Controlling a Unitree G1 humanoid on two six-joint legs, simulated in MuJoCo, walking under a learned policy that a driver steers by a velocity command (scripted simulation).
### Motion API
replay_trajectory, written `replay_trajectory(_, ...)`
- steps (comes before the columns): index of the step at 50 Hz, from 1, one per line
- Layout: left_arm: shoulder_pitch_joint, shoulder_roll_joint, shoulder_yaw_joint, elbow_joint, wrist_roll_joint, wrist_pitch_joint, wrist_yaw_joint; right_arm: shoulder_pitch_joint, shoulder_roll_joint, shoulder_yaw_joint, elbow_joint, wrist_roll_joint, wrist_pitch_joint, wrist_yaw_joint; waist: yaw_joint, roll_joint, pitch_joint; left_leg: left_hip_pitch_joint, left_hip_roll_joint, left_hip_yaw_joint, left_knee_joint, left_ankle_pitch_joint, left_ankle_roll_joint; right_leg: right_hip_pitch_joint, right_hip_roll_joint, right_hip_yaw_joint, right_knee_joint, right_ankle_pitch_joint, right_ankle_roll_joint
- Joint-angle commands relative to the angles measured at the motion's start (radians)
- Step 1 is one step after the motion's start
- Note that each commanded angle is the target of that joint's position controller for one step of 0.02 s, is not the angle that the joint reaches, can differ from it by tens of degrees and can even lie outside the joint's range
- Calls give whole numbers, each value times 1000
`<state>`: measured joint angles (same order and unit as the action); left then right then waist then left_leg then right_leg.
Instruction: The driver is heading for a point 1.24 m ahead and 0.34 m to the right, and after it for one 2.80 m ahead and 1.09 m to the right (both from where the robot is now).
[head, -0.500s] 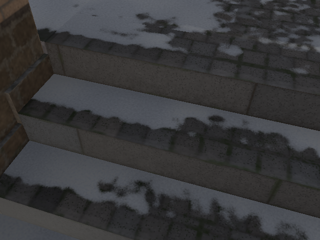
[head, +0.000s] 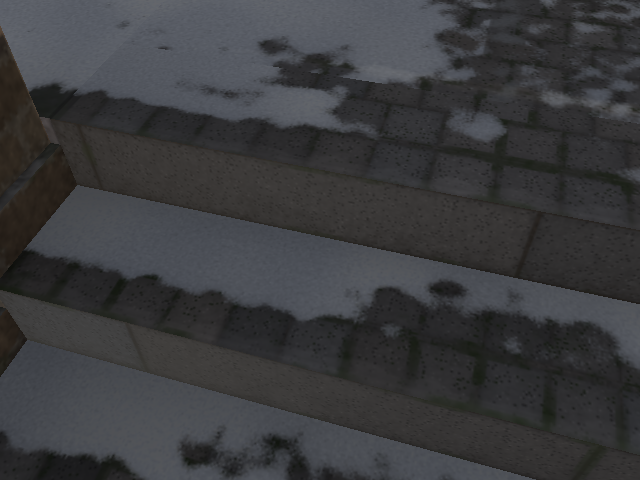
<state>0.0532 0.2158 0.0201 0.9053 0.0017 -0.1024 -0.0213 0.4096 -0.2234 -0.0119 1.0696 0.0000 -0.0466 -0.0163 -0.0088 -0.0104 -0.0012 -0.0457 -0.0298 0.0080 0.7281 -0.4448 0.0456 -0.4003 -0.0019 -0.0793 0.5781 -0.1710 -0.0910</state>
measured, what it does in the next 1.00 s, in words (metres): climbs: left foot 0.18 m higher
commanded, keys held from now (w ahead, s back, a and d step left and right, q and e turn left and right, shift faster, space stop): w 0.44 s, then w+e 0.56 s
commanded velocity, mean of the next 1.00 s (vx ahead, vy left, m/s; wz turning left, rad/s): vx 0.49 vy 0.00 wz -0.21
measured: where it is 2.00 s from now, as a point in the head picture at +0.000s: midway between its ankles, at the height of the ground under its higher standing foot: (446, 128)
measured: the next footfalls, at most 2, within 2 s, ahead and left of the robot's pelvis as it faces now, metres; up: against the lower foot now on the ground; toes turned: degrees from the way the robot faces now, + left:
left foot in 0.46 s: +0.40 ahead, +0.10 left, +0.18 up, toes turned +6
right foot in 1.04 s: +0.63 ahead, -0.14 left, +0.35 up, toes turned -16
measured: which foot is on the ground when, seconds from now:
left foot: up 0.00-0.44, down 0.46-1.00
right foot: down 0.00-0.50, up 0.52-1.00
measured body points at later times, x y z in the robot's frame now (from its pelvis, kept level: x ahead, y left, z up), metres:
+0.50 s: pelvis +0.24 +0.02 +0.05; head +0.29 +0.01 +0.50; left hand +0.13 +0.23 -0.08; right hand +0.51 -0.11 -0.02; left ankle +0.37 +0.09 -0.55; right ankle +0.09 -0.08 -0.68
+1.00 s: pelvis +0.49 +0.01 +0.20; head +0.49 +0.01 +0.65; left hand +0.74 +0.13 +0.10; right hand +0.34 -0.13 +0.05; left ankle +0.37 +0.09 -0.55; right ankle +0.60 -0.14 -0.30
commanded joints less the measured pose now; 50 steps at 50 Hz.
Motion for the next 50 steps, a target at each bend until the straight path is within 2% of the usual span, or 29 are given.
replay_trajectory(1, 487, 259, 70, 146, 50, 31, 28, 28, 0, -5, -109, -5, -51, 7, 68, -107, -182, -585, -79, -183, 839, 14, 38, 572, -402, 605, -245, 578, -200)
replay_trajectory(3, 266, 94, 37, 103, 26, 42, 20, -54, -59, -12, -126, -46, -42, 15, 4, -33, 34, -694, 34, -51, 927, 114, 32, 308, -311, 496, -379, -177, -191)
replay_trajectory(5, 253, 35, 10, 117, 24, 37, 22, -113, -24, -6, -166, -61, -14, 30, -27, -26, 77, -745, 54, -41, 1069, 135, 36, 161, -244, 367, -389, -165, -157)
replay_trajectory(8, 348, 52, 5, 177, 25, 11, 15, -248, 65, 27, -270, -54, 20, 29, -27, -17, 98, -980, 68, -11, 1235, 89, 40, 116, -227, 296, -377, -137, -141)
replay_trajectory(13, 489, 59, -11, 235, 10, -14, 23, -510, 92, 58, -466, -37, 29, -26, 19, -73, 117, -1396, 79, -4, 1510, -54, 60, 267, -286, 324, -453, -191, -163)
replay_trajectory(15, 524, 63, -16, 245, 15, -8, 35, -603, 105, 73, -544, -32, 20, -24, 33, -25, 132, -1506, 100, 4, 1451, -115, 67, 349, -282, 282, -475, -218, -127)
replay_trajectory(16, 545, 42, -25, 263, 8, -1, 41, -656, 116, 91, -590, -35, 19, -16, 37, -17, 124, -1457, 127, 76, 1283, -121, 60, 334, -222, 224, -506, -200, -100)
replay_trajectory(18, 567, 39, -34, 261, -6, 26, 67, -671, 116, 108, -633, -42, 30, 7, 58, 12, 78, -1220, 117, 195, 1011, -60, 38, 272, -165, 166, -606, 173, -129)
replay_trajectory(19, 533, 45, -29, 251, -25, 38, 81, -676, 156, 128, -652, -28, 30, 17, 47, -1, 47, -924, 124, 181, 743, -37, 54, 186, -173, 116, -679, 397, -131)
replay_trajectory(20, 510, 31, -35, 211, -28, 41, 78, -619, 153, 125, -610, -10, 35, 21, 48, 45, -50, -646, 52, 258, 587, 37, 48, 149, -131, 61, -628, 732, -131)
replay_trajectory(21, 519, 117, -19, 189, -10, 28, 70, -494, 128, 104, -560, -6, 40, 15, -4, -84, -182, -496, -22, 260, 575, 5, 55, 270, -181, 39, -460, 1333, -130)
replay_trajectory(22, 513, 195, 7, 168, -4, 18, 64, -283, 78, 74, -492, 0, 43, 9, -106, -168, -345, -381, -65, 234, 538, 24, 83, 414, -234, 43, -261, 1669, -132)
replay_trajectory(23, 447, 250, 36, 150, -21, 4, 45, -126, 25, 48, -448, -11, 33, 12, -184, -225, -414, -288, -69, 159, 362, 29, 106, 497, -256, 46, -50, 1721, -103)
replay_trajectory(24, 459, 210, 43, 132, -31, -21, 25, -59, -28, 17, -393, -31, 16, 6, -187, -172, -467, -118, -2, -32, 271, -13, 147, 340, -214, 73, 182, 1484, -88)
replay_trajectory(25, 477, 119, 34, 68, -44, -34, -4, 16, -152, -31, -346, -56, 21, -10, -189, 155, -487, 77, 303, -622, -84, 8, 242, -20, -39, 87, 588, 830, -26)
replay_trajectory(26, 401, 91, 55, 61, 14, -31, -22, -30, -212, -65, -324, -41, 45, -17, -177, 208, -509, -8, 380, -1001, -425, -160, 264, -112, 100, 223, 1119, 111, -10)
replay_trajectory(27, 368, -12, 45, -6, 48, -7, -12, -201, -170, -61, -308, -16, 37, -1, -51, 66, -326, -205, 418, -891, -444, -382, 234, -252, 40, 295, 1372, 113, 0)
replay_trajectory(28, 289, 57, 45, 44, 14, 19, -80, -93, -84, -6, -246, -56, 17, 52, -166, -39, 168, -421, 358, -801, -417, -252, 269, -593, 131, 487, 1651, 271, -58)
replay_trajectory(29, 326, 40, 41, 35, 36, 14, -88, -105, -12, -3, -154, -51, 1, 92, -81, -33, 92, -372, 338, -605, -356, -3, 275, -667, 131, 481, 1646, 277, -132)
replay_trajectory(31, 355, -61, 0, -1, 24, 25, -92, -239, 104, 28, -94, -96, -23, 125, 72, -139, -18, -379, 305, -278, -318, 237, 163, -697, 62, 445, 1602, 335, -222)
replay_trajectory(34, 336, -39, -1, -8, 8, 56, -92, -308, 135, 50, -92, -81, -61, 97, 157, -16, -55, -467, 198, 56, -409, 293, 79, -675, 1, 310, 1482, 264, -222)
replay_trajectory(35, 306, -41, -6, 4, 2, 62, -106, -230, 102, 45, -64, -97, -64, 79, 127, 103, -52, -431, 185, 67, -441, 290, 109, -733, 17, 233, 1709, 173, -203)
replay_trajectory(38, 134, -33, -35, -42, 11, 61, -92, -28, 74, 62, 11, -134, -54, 66, 63, 68, -21, -247, 214, 42, -424, 233, 96, -1040, 34, 256, 1858, 122, -204)
replay_trajectory(42, -96, 15, -53, -138, -6, 55, -73, 123, 21, 73, 44, -177, -57, 85, -10, 40, -22, -77, 252, 95, -498, 224, 66, -1133, -22, 183, 1493, 218, -197)
replay_trajectory(44, -173, 12, -55, -162, 1, 76, -62, 235, 29, 81, 75, -184, -48, 84, -61, 101, -16, 30, 291, 83, -547, 295, 104, -1199, -36, 144, 1384, 211, -173)
replay_trajectory(47, -281, -36, -69, -199, 8, 124, -63, 228, 1, 83, 72, -153, -40, 122, -49, 100, 9, 83, 379, 128, -649, 562, 138, -1139, -98, 27, 1210, 35, -146)
replay_trajectory(48, -187, -66, -72, -177, 21, 140, -87, 113, -22, 82, 29, -121, -52, 121, 41, 139, 20, -31, 357, 215, -643, 868, 140, -936, -82, -50, 1199, 11, -153)
replay_trajectory(49, -214, -19, -57, -225, 6, 145, -97, 42, -66, 77, 24, -115, -75, 130, 103, 109, -18, -209, 356, 263, -608, 1428, 157, -662, -28, -111, 1080, 7, -164)
replay_trajectory(50, -233, -11, -53, -248, 3, 155, -106, 105, -136, 61, 36, -86, -99, 128, 111, 149, -83, -167, 365, 279, -562, 1781, 178, -503, 29, -137, 977, -51, -124)
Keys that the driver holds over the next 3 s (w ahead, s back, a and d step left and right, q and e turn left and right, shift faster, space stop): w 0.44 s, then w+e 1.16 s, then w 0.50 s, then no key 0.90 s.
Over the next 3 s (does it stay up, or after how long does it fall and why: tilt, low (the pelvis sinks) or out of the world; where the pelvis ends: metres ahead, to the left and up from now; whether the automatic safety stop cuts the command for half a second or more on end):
stays up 1.17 -0.36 0.53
